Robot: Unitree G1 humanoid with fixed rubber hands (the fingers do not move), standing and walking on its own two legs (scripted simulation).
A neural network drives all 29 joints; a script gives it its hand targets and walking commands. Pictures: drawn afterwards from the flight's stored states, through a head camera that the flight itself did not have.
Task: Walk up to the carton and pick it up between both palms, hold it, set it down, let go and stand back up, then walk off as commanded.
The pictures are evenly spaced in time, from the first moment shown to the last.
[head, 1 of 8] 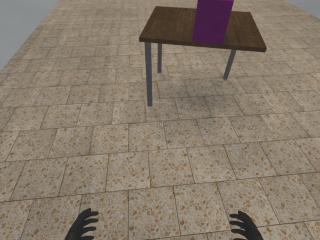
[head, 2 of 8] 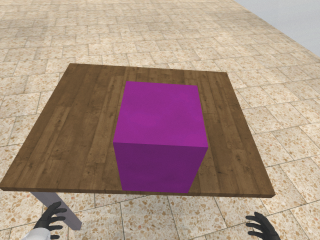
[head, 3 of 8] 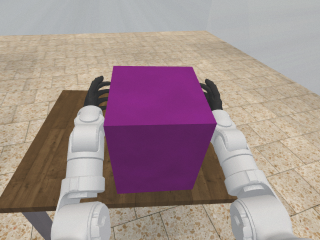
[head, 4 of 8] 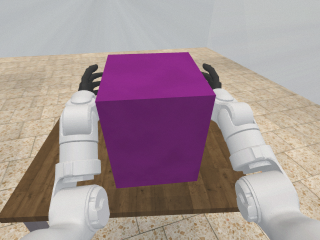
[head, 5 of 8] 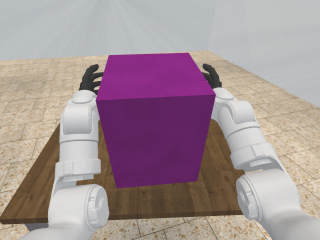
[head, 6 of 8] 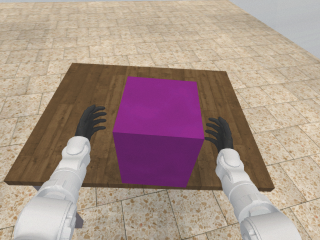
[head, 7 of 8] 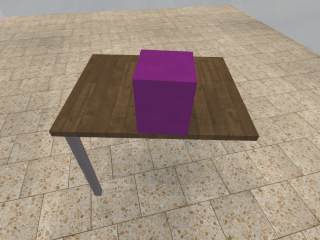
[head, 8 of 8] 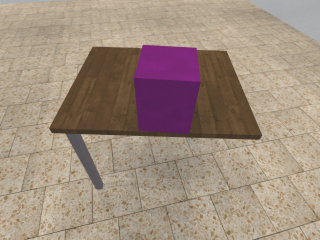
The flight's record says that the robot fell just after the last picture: no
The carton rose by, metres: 0.22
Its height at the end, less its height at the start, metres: +0.00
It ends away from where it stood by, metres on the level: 0.01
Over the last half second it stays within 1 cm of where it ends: yes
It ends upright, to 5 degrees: yes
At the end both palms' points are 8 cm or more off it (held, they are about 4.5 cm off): yes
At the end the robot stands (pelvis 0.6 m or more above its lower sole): yes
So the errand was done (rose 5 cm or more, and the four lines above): yes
